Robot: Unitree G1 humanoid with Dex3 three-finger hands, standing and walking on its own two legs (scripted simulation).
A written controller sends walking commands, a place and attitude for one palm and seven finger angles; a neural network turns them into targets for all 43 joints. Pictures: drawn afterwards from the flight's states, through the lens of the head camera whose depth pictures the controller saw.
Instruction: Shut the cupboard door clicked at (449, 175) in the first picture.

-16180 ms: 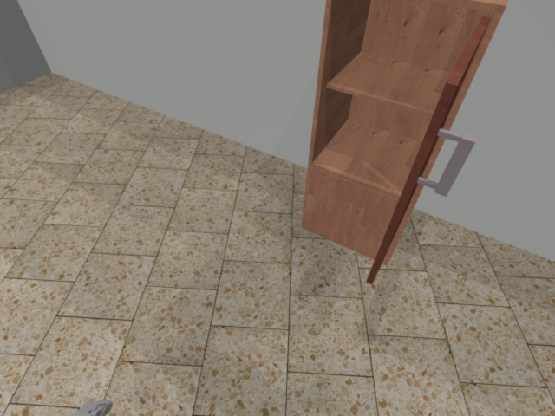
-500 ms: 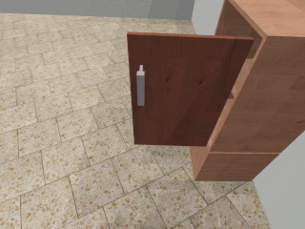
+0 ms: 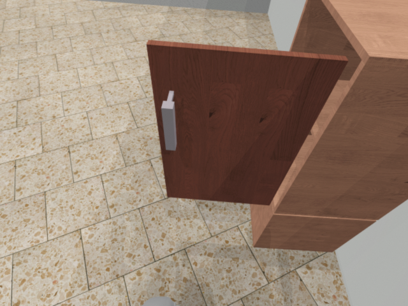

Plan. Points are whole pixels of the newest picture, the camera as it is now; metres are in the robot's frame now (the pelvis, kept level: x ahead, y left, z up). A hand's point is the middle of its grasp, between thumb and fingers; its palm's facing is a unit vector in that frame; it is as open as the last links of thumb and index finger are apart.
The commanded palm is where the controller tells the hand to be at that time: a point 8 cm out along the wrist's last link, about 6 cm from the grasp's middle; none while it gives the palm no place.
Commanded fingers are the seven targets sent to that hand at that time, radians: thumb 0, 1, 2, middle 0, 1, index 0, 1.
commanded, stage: shuffle to correct the standing spot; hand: left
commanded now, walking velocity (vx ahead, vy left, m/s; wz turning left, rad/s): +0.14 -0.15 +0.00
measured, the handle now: (171, 121) +0.49 +0.12 +0.07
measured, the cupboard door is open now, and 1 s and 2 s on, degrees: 89 89 89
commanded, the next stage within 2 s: come to a stop and stand still in 0.38 s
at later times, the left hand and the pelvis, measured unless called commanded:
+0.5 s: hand out of the picture +0.15 +0.15 -0.17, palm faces -0.01 -0.98 -0.19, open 7.3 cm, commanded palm none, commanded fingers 0.00 0.90 0.90 -0.20 -0.30 -0.20 -0.30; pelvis +0.08 -0.05 +0.00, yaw -1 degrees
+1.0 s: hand out of the picture +0.14 +0.13 -0.19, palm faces +0.00 -0.97 -0.22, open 7.3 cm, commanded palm none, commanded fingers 0.00 0.90 0.90 -0.20 -0.30 -0.20 -0.30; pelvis +0.08 -0.06 -0.01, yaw -2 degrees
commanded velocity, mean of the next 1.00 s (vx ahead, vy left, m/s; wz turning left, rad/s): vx -0.01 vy -0.02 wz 0.00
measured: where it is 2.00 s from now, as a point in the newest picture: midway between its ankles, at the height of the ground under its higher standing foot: outside the picture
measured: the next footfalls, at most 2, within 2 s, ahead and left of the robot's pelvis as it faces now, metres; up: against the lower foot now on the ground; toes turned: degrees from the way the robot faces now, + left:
left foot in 0.12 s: +0.13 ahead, +0.08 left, +0.00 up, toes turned +6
right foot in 0.54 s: +0.14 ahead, -0.22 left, +0.00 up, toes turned -5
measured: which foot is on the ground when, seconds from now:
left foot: up 0.00-0.10, down 0.12-0.54, up 0.56-0.76, down 0.78-1.00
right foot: down 0.00-0.14, up 0.16-0.52, down 0.54-1.00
